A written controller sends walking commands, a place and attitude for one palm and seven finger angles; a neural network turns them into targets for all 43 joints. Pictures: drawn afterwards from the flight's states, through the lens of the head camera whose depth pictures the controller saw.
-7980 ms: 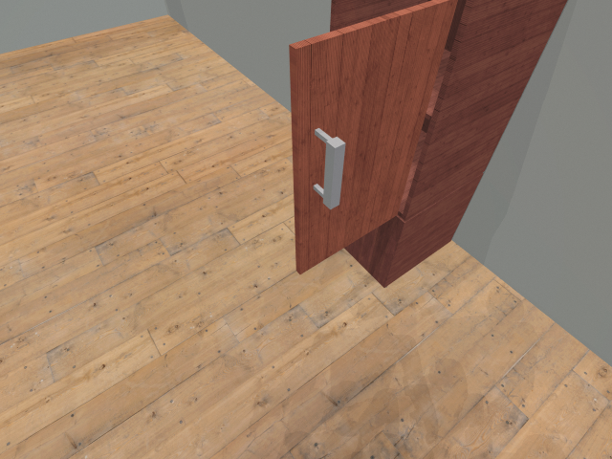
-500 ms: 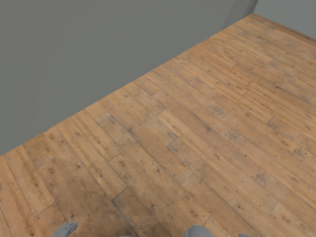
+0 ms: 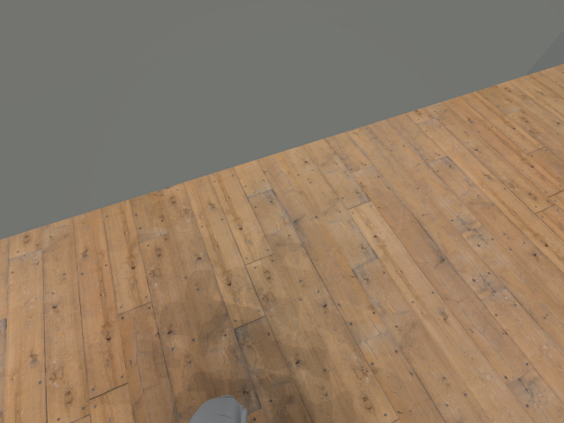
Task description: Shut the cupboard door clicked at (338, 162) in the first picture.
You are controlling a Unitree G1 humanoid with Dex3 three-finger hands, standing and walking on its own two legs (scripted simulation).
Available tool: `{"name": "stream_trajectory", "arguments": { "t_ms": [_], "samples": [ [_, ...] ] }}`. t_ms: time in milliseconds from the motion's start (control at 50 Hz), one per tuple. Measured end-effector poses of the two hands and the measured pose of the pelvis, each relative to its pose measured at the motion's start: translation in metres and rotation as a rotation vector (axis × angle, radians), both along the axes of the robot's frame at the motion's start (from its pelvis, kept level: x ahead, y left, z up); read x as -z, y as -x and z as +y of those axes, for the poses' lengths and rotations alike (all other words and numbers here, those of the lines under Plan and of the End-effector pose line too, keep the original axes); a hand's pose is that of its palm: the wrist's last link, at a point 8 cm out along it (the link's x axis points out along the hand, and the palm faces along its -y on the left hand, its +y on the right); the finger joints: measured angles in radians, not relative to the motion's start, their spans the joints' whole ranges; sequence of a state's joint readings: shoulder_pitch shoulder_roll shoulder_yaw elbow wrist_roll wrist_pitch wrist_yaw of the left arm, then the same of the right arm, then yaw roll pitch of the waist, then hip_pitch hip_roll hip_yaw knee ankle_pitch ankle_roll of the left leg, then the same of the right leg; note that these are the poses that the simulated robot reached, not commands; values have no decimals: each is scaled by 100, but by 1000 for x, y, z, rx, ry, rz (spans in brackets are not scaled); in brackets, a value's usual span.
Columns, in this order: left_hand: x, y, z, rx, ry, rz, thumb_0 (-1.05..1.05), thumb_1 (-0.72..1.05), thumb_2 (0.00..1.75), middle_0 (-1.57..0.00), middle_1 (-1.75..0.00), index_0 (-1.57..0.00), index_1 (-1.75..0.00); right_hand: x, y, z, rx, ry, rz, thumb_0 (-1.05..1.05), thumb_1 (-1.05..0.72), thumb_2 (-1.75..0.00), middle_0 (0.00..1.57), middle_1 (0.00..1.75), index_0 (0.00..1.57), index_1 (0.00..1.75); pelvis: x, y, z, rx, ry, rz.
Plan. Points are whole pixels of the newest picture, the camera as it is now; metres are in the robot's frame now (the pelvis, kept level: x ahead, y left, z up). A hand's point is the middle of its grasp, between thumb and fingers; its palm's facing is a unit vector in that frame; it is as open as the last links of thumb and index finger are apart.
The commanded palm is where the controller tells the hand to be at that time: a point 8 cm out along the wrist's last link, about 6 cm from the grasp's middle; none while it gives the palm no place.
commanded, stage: walk to a spot facing it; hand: left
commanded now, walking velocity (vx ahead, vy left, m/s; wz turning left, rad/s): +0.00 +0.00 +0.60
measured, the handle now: out of the picture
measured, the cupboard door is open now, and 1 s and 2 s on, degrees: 90 90 90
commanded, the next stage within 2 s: none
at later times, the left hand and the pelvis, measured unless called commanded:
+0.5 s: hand out of the picture +0.07 +0.22 -0.16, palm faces +0.27 -0.92 -0.27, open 7.4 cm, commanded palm none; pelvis +0.01 -0.02 +0.00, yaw +16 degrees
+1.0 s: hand out of the picture -0.09 +0.17 -0.19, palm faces +0.62 -0.75 -0.24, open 7.3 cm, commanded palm none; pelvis +0.01 -0.02 -0.02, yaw +37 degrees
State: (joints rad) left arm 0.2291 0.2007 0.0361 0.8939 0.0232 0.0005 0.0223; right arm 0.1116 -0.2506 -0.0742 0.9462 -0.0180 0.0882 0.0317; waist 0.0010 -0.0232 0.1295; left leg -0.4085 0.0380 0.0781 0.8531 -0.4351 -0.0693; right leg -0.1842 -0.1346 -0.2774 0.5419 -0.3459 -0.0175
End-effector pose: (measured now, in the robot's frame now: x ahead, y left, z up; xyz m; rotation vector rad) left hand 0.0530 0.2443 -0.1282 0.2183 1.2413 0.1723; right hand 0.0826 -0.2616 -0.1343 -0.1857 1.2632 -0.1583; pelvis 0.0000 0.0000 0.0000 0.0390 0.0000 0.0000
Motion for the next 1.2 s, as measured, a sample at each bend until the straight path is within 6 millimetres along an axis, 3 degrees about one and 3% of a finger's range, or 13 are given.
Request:
{"name": "stream_trajectory", "arguments": {
  "t_ms": [80, 140, 320, 420, 520, 640, 740, 860, 980, 1020, 1080, 1200],
  "samples": [
    [20, 31, 24, -86, 15, 42, 0, 91, 90, -21, -30, -20, -30, -4, -46, 20, -104, 30, -90, 1, -91, -90, 19, 30, 20, 30, 12, -3, 13, -55, 18, 1],
    [31, 46, 40, -139, 14, 78, 0, 91, 90, -21, -30, -20, -30, -8, -67, 35, -160, 48, -153, 1, -91, -90, 19, 30, 20, 30, 18, -2, 20, -90, 18, -4],
    [7, 26, 48, -202, 10, -31, 1, 91, 90, -20, -30, -19, -30, -19, -62, 47, -233, 49, -96, 1, -90, -90, 20, 30, 20, 30, 0, -1, 18, -180, 47, 4],
    [-1, 13, 36, -221, -7, -75, 0, 91, 90, -20, -30, -19, -30, -10, -52, 36, -247, 24, -36, 1, -90, -90, 20, 30, 20, 30, -1, -5, 3, -235, 47, 16],
    [-5, 5, 11, -249, -40, -123, 0, 91, 90, -20, -30, -19, -30, 12, -51, 12, -259, -5, 22, 1, -90, -90, 20, 30, 20, 30, 9, -12, -22, -301, 29, 27],
    [-16, 30, -24, -323, -46, -101, 0, 91, 90, -20, -30, -20, -30, 16, -70, -5, -314, -16, 66, 1, -91, -90, 20, 30, 20, 30, 1, -18, -39, -392, 8, 3],
    [-14, 59, -46, -416, -14, -62, 0, 91, 90, -21, -30, -20, -30, 7, -95, -1, -392, -9, 68, 1, -91, -90, 19, 30, 20, 30, -5, -22, -46, -469, -5, 0],
    [-3, 110, -52, -550, 1, -16, 0, 92, 90, -21, -30, -20, -30, 1, -138, 32, -535, 9, 28, 1, -91, -90, 19, 30, 20, 30, -2, -21, -42, -558, 0, -4],
    [25, 171, -47, -676, 41, 53, 0, 91, 90, -21, -30, -20, -30, -5, -181, 98, -691, 13, -115, 1, -91, -90, 19, 30, 20, 30, 15, -13, -21, -636, 28, -5],
    [33, 187, -41, -709, 51, 82, 0, 91, 90, -21, -30, -20, -30, -9, -187, 116, -728, 12, -164, 1, -91, -90, 19, 30, 20, 30, 19, -9, -16, -658, 23, -7],
    [30, 191, -30, -741, 51, 77, 1, 91, 90, -20, -30, -20, -30, -19, -184, 129, -766, 18, -182, 1, -91, -90, 19, 30, 20, 30, 13, -9, -10, -686, 36, -13],
    [8, 165, -5, -764, 32, -50, 1, 91, 90, -20, -30, -19, -30, -25, -167, 133, -798, 25, -102, 1, -90, -90, 20, 30, 20, 30, -3, -19, 2, -750, 57, -13]
  ]
}}
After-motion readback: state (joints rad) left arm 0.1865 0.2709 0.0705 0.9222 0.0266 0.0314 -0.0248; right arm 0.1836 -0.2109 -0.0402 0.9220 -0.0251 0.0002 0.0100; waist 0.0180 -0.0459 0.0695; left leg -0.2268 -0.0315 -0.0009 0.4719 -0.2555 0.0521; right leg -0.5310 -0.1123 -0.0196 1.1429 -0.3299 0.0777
